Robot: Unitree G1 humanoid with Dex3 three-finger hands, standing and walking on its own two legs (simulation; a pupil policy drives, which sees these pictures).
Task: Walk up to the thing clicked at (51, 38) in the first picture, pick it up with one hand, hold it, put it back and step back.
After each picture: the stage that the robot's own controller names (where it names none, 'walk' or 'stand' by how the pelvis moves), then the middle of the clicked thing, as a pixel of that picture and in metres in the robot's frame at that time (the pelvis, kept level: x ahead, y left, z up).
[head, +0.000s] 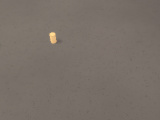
stand; (53, 37) +1.39 +0.36 -0.72
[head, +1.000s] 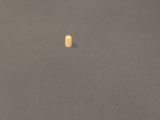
walk; (68, 41) +1.29 +0.16 -0.70
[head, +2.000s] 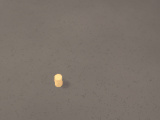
walk; (58, 80) +0.77 +0.19 -0.71
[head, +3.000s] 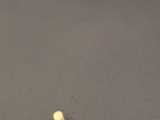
walk; (59, 118) +0.45 +0.22 -0.69
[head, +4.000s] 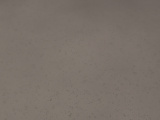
stand; out of the picture +0.33 +0.20 -0.72
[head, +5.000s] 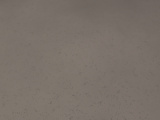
stand; out of the picture +0.31 +0.19 -0.73
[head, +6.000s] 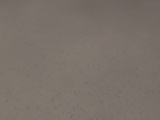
stand; out of the picture +0.33 +0.19 -0.73
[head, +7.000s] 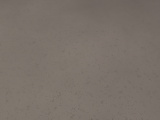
stand; out of the picture +0.32 +0.19 -0.73
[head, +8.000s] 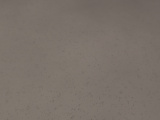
go down; out of the picture +0.31 +0.19 -0.73
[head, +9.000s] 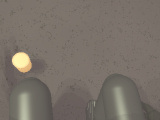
go down; (22, 63) +0.41 +0.21 -0.32
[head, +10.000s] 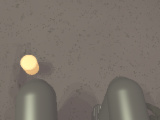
approach; (30, 65) +0.41 +0.21 -0.31
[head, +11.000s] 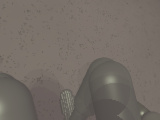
close in; out of the picture +0.40 +0.25 -0.23
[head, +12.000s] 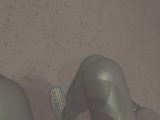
close; out of the picture +0.40 +0.26 -0.22
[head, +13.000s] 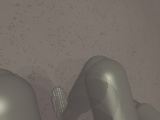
lift; out of the picture +0.38 +0.25 -0.23
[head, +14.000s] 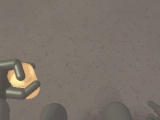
lift; (25, 82) +0.33 +0.19 -0.01
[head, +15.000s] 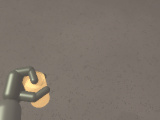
hold; (37, 90) +0.32 +0.17 -0.01
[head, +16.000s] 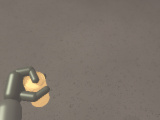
hold; (37, 90) +0.32 +0.17 +0.00
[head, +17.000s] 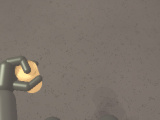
crouch; (29, 77) +0.36 +0.18 -0.06
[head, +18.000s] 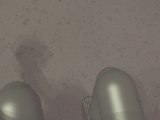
lower; out of the picture +0.47 +0.26 -0.11
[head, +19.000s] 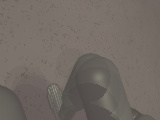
lower; out of the picture +0.42 +0.28 -0.23
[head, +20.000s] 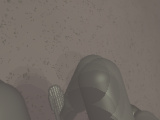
lower; out of the picture +0.42 +0.28 -0.23
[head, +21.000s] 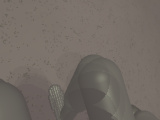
lower; out of the picture +0.42 +0.28 -0.23
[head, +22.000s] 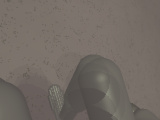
lower; out of the picture +0.42 +0.28 -0.23
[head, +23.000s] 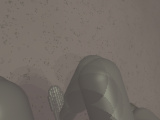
open; out of the picture +0.41 +0.26 -0.23
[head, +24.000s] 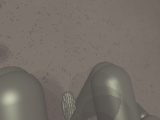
stand; out of the picture +0.41 +0.25 -0.24
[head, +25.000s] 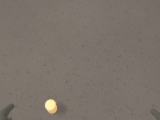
stand; (51, 106) +0.38 +0.18 -0.58
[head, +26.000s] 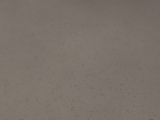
stand; out of the picture +0.36 +0.18 -0.67
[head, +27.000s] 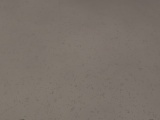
stand; out of the picture +0.36 +0.18 -0.67
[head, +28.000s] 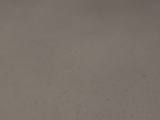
stand; out of the picture +0.38 +0.17 -0.72
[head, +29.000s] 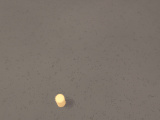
walk; (60, 100) +0.47 +0.18 -0.69
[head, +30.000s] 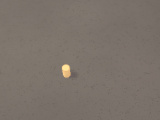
walk; (66, 71) +0.78 +0.16 -0.69
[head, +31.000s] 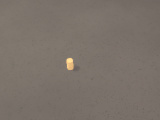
stand; (70, 64) +1.04 +0.19 -0.71
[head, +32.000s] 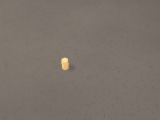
stand; (65, 63) +1.02 +0.19 -0.73
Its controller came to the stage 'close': yes
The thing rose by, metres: 0.72
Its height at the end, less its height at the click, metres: +0.00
